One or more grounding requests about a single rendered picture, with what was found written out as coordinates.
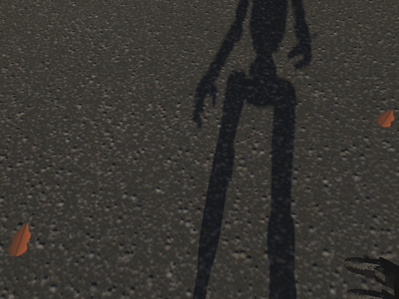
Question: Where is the right robot hand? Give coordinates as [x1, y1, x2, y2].
[344, 257, 399, 299]

